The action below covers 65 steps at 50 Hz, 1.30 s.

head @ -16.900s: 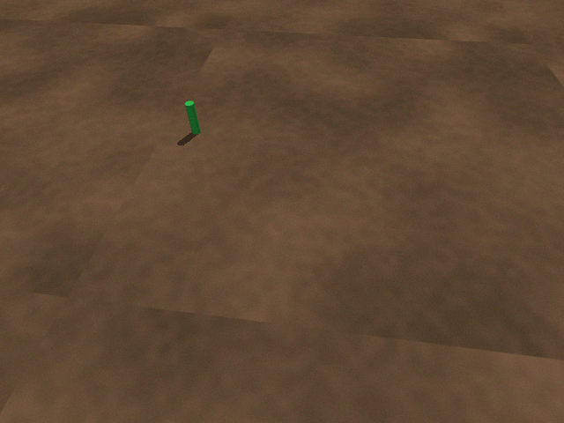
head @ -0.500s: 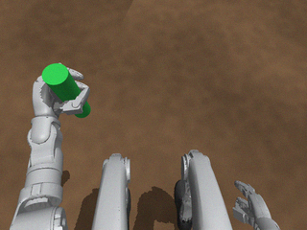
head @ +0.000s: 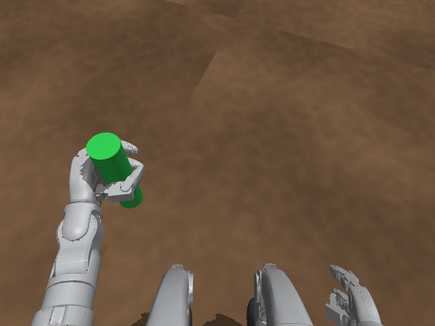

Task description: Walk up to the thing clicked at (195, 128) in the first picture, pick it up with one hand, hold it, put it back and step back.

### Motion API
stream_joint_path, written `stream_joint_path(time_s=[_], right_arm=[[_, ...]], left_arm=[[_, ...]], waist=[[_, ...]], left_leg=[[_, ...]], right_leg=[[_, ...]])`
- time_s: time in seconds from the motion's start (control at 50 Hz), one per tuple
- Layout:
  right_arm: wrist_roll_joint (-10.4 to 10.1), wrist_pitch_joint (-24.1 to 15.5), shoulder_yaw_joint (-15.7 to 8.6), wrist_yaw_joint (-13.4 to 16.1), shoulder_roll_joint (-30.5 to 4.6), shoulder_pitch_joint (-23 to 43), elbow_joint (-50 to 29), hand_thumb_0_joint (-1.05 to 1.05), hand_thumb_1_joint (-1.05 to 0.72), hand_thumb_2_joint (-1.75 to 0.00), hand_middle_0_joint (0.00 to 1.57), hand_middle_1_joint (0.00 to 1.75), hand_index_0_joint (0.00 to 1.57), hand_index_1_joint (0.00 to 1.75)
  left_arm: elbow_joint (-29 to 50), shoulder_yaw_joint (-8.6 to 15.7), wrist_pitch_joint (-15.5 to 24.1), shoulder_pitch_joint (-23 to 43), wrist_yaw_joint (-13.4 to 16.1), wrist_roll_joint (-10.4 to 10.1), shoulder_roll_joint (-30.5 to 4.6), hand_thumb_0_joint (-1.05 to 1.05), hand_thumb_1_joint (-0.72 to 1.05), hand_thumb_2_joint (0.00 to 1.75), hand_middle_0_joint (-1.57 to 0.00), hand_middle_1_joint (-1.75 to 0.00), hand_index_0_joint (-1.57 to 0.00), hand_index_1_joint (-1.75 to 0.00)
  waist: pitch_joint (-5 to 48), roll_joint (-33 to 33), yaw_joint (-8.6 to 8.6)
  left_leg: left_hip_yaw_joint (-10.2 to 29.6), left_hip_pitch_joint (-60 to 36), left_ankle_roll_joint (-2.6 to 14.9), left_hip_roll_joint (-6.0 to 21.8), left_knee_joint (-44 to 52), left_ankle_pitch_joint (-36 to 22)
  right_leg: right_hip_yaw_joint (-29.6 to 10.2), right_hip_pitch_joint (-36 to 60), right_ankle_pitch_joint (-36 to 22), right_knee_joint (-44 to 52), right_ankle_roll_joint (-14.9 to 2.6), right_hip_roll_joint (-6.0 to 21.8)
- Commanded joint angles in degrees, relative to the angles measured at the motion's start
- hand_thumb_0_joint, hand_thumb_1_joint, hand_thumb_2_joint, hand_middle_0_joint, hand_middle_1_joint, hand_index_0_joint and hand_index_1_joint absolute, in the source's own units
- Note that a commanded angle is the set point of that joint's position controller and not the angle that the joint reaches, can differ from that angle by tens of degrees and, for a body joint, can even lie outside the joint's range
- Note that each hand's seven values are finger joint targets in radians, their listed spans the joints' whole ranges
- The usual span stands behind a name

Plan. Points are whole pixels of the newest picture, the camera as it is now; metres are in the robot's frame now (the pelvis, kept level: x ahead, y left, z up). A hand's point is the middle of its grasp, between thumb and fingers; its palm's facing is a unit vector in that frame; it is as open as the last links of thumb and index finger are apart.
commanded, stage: lift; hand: left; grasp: from the side
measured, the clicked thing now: (119, 176) +0.37 +0.20 +0.01
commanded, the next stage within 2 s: hold in 0.84 s
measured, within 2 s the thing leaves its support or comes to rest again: neither
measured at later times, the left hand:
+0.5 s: hand (120, 149) +0.37 +0.17 +0.10, palm faces +0.09 -1.00 -0.01, open 6.4 cm
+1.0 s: hand (118, 144) +0.36 +0.17 +0.13, palm faces +0.07 -1.00 +0.00, open 6.4 cm
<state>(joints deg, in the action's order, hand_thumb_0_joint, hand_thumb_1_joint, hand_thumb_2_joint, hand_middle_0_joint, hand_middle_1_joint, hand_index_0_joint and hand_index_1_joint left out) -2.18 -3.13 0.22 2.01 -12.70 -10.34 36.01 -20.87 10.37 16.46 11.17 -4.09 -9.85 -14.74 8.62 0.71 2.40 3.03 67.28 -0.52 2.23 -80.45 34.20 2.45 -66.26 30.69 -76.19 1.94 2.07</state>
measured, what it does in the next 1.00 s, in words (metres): rises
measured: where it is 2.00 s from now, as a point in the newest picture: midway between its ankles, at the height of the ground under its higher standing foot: outside the picture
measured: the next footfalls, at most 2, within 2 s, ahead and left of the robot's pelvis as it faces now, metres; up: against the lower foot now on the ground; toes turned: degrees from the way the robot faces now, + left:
none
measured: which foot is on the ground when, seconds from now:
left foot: down 0.00-1.00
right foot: down 0.00-1.00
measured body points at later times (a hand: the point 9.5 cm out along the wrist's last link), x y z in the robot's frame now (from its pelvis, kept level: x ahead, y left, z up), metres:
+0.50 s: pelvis +0.03 +0.00 +0.07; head +0.10 +0.02 +0.51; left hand +0.36 +0.23 +0.11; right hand +0.16 -0.24 -0.04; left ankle +0.04 +0.12 -0.60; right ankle +0.05 -0.15 -0.60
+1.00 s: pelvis +0.03 -0.01 +0.09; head +0.08 +0.01 +0.54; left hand +0.35 +0.22 +0.14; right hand +0.16 -0.25 -0.02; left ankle +0.04 +0.12 -0.60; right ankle +0.05 -0.15 -0.60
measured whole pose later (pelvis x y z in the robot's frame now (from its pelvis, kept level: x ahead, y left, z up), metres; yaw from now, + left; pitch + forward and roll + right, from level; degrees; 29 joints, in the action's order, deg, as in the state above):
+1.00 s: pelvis +0.03 -0.01 +0.09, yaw +1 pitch +8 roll -2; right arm -0.7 -2.2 -0.3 1.8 -12.1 -12.9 37.3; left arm -22.3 8.6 18.7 6.7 -5.3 -10.1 -11.2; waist 2.6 0.4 1.7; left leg 1.3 36.2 -0.9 2.5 -54.4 26.4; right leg 2.1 -35.9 23.3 -51.2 1.5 1.6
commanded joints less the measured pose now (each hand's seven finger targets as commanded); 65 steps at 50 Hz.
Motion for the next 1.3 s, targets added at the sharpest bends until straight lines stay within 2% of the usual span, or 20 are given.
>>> stream_joint_path(time_s=[0.0, 0.02, 0.14, 0.18, 0.26, 0.3, 0.38, 0.46, 0.5, 0.52, 0.62, 0.74, 0.78, 0.82, 0.84, 1.04, 1.06, 1.12, 1.18, 1.28], right_arm=[[0.33, -2.17, -3.17, 0.5, -8.67, -2.64, -5.56, 0.0, -0.9, -0.89, 0.2, 0.3, 0.2, 0.3], [0.27, -2.27, -3.21, 0.53, -8.65, -2.22, -5.56, 0.0, -0.9, -0.89, 0.2, 0.3, 0.2, 0.3], [0.79, -2.32, -3.09, 0.61, -8.43, -2.8, -5.5, 0.0, -0.9, -0.89, 0.2, 0.3, 0.2, 0.3], [0.92, -2.31, -3.33, 0.55, -8.58, -2.88, -5.77, 0.0, -0.9, -0.89, 0.2, 0.3, 0.2, 0.3], [0.87, -2.24, -3.11, 0.65, -7.87, -2.45, -6.83, 0.0, -0.9, -0.89, 0.2, 0.3, 0.2, 0.3], [0.98, -2.2, -3.25, 0.72, -8.09, -3.2, -5.73, 0.0, -0.9, -0.9, 0.2, 0.3, 0.2, 0.3], [1.31, -1.84, -3.32, 0.64, -7.67, -3.88, -5.51, 0.0, -0.9, -0.89, 0.2, 0.3, 0.2, 0.3], [1.38, -1.68, -3.31, 0.63, -7.57, -3.21, -5.81, 0.0, -0.89, -0.89, 0.2, 0.3, 0.2, 0.3], [1.41, -1.52, -3.39, 0.63, -7.55, -3.25, -5.67, 0.0, -0.9, -0.89, 0.2, 0.3, 0.2, 0.3], [1.48, -1.47, -3.29, 0.58, -7.42, -2.48, -6.14, 0.0, -0.89, -0.89, 0.2, 0.3, 0.2, 0.3], [1.64, -1.31, -3.25, 0.42, -7.16, -3.22, -5.54, 0.0, -0.89, -0.89, 0.2, 0.3, 0.2, 0.3], [1.64, -1.31, -3.32, 0.25, -7.39, -1.92, -6.26, 0.0, -0.89, -0.89, 0.2, 0.3, 0.2, 0.3], [1.65, -1.24, -3.48, 0.28, -7.55, -2.04, -6.26, 0.0, -0.89, -0.89, 0.2, 0.3, 0.2, 0.3], [1.63, -1.23, -3.4, 0.37, -7.53, -2.1, -5.94, 0.0, -0.89, -0.89, 0.2, 0.3, 0.2, 0.3], [1.57, -1.15, -3.16, 0.35, -7.18, -2.02, -5.66, 0.0, -0.89, -0.89, 0.2, 0.3, 0.2, 0.3], [1.64, -1.44, -3.36, 0.27, -7.53, -1.36, -6.0, 0.0, -0.91, -0.9, 0.2, 0.3, 0.2, 0.3], [1.53, -1.5, -3.24, 0.24, -7.46, -1.46, -5.75, 0.0, -0.91, -0.9, 0.2, 0.3, 0.2, 0.3], [1.52, -1.58, -3.21, 0.33, -7.32, -1.09, -5.78, 0.0, -0.91, -0.9, 0.2, 0.3, 0.2, 0.3], [1.59, -1.56, -3.12, 0.31, -7.12, -0.53, -6.09, 0.0, -0.91, -0.9, 0.2, 0.3, 0.2, 0.3], [1.7, -1.77, -3.01, 0.45, -6.97, -0.69, -5.85, 0.0, -0.9, -0.9, 0.2, 0.3, 0.2, 0.3]], left_arm=[[13.72, 2.03, 5.21, 13.14, -0.33, -1.45, -6.58, 0.0, 0.42, 1.23, -1.31, -1.39, -1.34, -1.38], [15.3, 3.14, 5.44, 13.71, -0.14, -1.64, -7.93, 0.0, 0.43, 1.22, -1.3, -1.38, -1.33, -1.37], [15.51, 0.77, 5.78, 13.18, 0.56, -0.76, -6.1, 0.0, 0.45, 1.23, -1.32, -1.38, -1.33, -1.37], [16.41, 1.29, 6.14, 13.77, 0.59, -0.82, -6.73, 0.0, 0.4, 1.23, -1.33, -1.39, -1.35, -1.38], [15.95, 0.02, 5.9, 10.99, 0.83, -0.84, -4.9, 0.0, 0.41, 1.24, -1.33, -1.4, -1.35, -1.39], [15.83, 1.26, 5.87, 10.85, 1.01, -0.99, -5.74, 0.0, 0.39, 1.23, -1.32, -1.39, -1.34, -1.38], [15.59, 0.89, 5.68, 10.2, 1.51, -0.64, -4.86, 0.0, 0.42, 1.24, -1.31, -1.39, -1.33, -1.38], [16.33, 0.28, 6.11, 11.82, 1.01, -0.7, -4.46, 0.0, 0.41, 1.23, -1.3, -1.39, -1.32, -1.38], [13.77, 1.49, 6.09, 10.63, 0.98, -0.41, -5.43, 0.0, 0.4, 1.22, -1.28, -1.38, -1.3, -1.36], [14.87, 0.24, 6.16, 10.56, 0.75, -0.3, -4.5, 0.0, 0.42, 1.22, -1.27, -1.36, -1.29, -1.35], [13.94, 0.82, 6.15, 11.35, -0.01, -0.99, -4.23, 0.0, 0.47, 1.24, -1.28, -1.38, -1.3, -1.37], [14.11, 0.61, 6.67, 11.8, -0.65, -1.17, -3.82, 0.0, 0.48, 1.24, -1.29, -1.38, -1.31, -1.37], [13.85, 1.44, 6.91, 11.81, -0.88, -1.12, -4.79, 0.0, 0.49, 1.27, -1.3, -1.4, -1.32, -1.39], [13.05, 0.73, 6.91, 11.78, -1.24, -1.34, -3.85, 0.0, 0.47, 1.26, -1.29, -1.39, -1.31, -1.39], [12.52, 1.02, 6.79, 10.82, -0.98, -1.16, -3.92, 0.0, 0.48, 1.26, -1.29, -1.39, -1.31, -1.38], [13.82, 1.04, 7.8, 11.9, -1.01, -1.39, -4.01, 0.0, 0.46, 1.17, -1.3, -1.36, -1.32, -1.35], [12.6, -0.07, 7.59, 10.62, -1.25, -1.48, -2.67, 0.0, 0.46, 1.17, -1.3, -1.36, -1.32, -1.35], [12.99, 1.31, 7.64, 11.42, -0.89, -1.27, -4.19, 0.0, 0.46, 1.17, -1.3, -1.36, -1.32, -1.35], [12.62, 0.98, 7.41, 10.19, -0.54, -1.4, -2.94, 0.0, 0.45, 1.17, -1.29, -1.35, -1.31, -1.34], [13.82, 1.0, 7.43, 10.78, -0.6, -1.03, -3.73, 0.0, 0.51, 1.17, -1.3, -1.35, -1.31, -1.34]], waist=[[21.13, 3.97, -0.1], [21.04, 4.43, -0.83], [18.55, 3.61, -0.25], [18.44, 4.61, -0.56], [17.61, 1.37, -0.45], [17.38, 2.73, -0.94], [17.15, 2.07, -0.68], [15.85, 2.06, -0.49], [14.77, 2.03, -0.93], [14.17, 2.57, -0.89], [14.31, 2.53, -0.64], [12.3, 1.94, -1.07], [13.35, 1.65, -0.89], [11.78, 1.66, -0.32], [10.23, 1.35, -0.91], [11.34, 2.3, -0.68], [9.86, 1.42, -0.58], [10.25, 1.21, -1.11], [9.23, 0.28, -0.98], [9.42, 1.57, -0.97]], left_leg=[[0.92, -21.24, 0.46, -1.08, 16.97, -13.56], [0.45, -21.89, 0.45, -1.25, 17.56, -13.66], [0.01, -25.93, 0.41, -1.12, 21.49, -15.94], [0.63, -28.21, 0.08, -0.87, 23.35, -16.42], [-0.93, -27.8, 0.63, -1.44, 24.71, -17.6], [-0.88, -29.89, 0.37, -1.28, 25.67, -19.27], [-1.08, -31.85, 0.27, -1.23, 26.78, -24.13], [-1.3, -34.28, 0.27, -1.1, 28.48, -25.04], [-1.47, -34.02, 0.29, -1.16, 29.59, -23.61], [-1.47, -34.89, 0.2, -1.14, 30.29, -23.35], [-1.9, -36.39, 0.14, -1.25, 30.71, -26.91], [-1.9, -37.08, 0.16, -1.2, 33.35, -22.07], [-2.16, -37.27, 0.25, -1.34, 33.44, -23.11], [-2.43, -37.76, 0.28, -1.33, 33.72, -22.65], [-2.48, -37.23, 0.36, -1.45, 34.34, -21.03], [-2.45, -39.88, 0.17, -1.39, 35.84, -21.36], [-2.22, -39.82, 0.14, -1.3, 36.25, -21.71], [-2.71, -39.84, 0.37, -1.55, 35.95, -22.39], [-2.94, -39.27, 0.51, -1.65, 36.87, -19.27], [-3.1, -40.34, 0.38, -1.81, 37.19, -21.11]], right_leg=[[0.49, 14.8, -12.71, 12.88, -3.02, -1.78], [0.42, 15.65, -12.66, 13.7, -3.02, -1.84], [0.65, 20.24, -15.08, 17.38, -2.89, -2.02], [0.98, 20.93, -14.94, 18.28, -2.91, -2.18], [0.5, 27.52, -17.12, 21.52, -2.51, -2.19], [0.59, 27.88, -18.21, 22.05, -2.68, -2.2], [0.74, 30.96, -22.59, 23.24, -2.69, -2.34], [0.58, 32.58, -23.38, 24.99, -2.62, -2.35], [0.54, 33.73, -22.17, 25.96, -2.67, -2.26], [0.65, 33.38, -21.8, 26.35, -2.69, -2.4], [0.55, 36.42, -25.32, 27.42, -2.59, -2.44], [0.66, 37.16, -21.0, 29.43, -2.56, -2.4], [0.41, 38.55, -22.44, 29.86, -2.47, -2.28], [0.27, 38.03, -22.12, 30.35, -2.42, -2.35], [0.23, 38.27, -20.8, 31.01, -2.3, -2.2], [0.2, 39.96, -20.91, 32.22, -2.41, -2.28], [0.46, 40.01, -21.17, 32.24, -2.41, -2.38], [0.03, 41.22, -22.2, 33.01, -2.22, -2.13], [-0.1, 41.19, -19.69, 34.01, -2.05, -2.05], [-0.08, 42.61, -21.39, 34.34, -2.05, -2.07]])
